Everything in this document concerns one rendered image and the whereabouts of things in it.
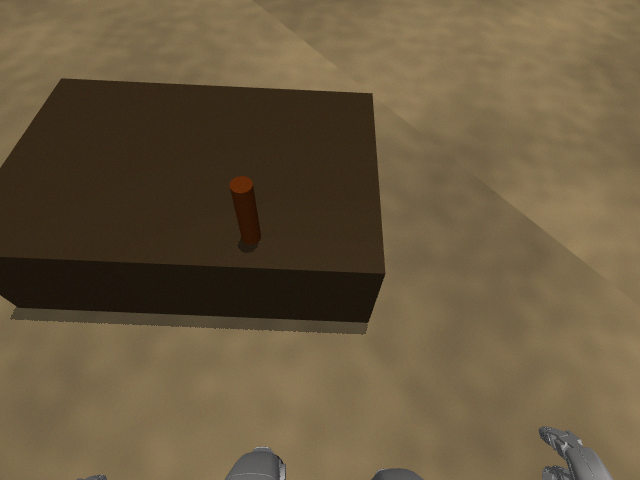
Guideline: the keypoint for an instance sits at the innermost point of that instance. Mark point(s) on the right robot hand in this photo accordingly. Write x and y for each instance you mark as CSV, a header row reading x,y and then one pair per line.
x,y
583,463

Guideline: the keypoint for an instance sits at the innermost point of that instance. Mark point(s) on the can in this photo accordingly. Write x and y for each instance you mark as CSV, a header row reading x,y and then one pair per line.
x,y
246,211

